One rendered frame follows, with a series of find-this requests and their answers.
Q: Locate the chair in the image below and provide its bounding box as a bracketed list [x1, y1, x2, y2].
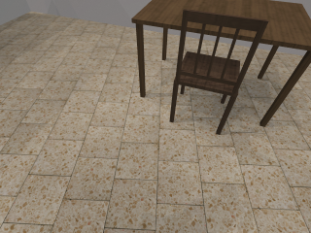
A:
[169, 9, 269, 135]

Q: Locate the table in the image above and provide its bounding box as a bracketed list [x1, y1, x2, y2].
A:
[131, 0, 311, 127]

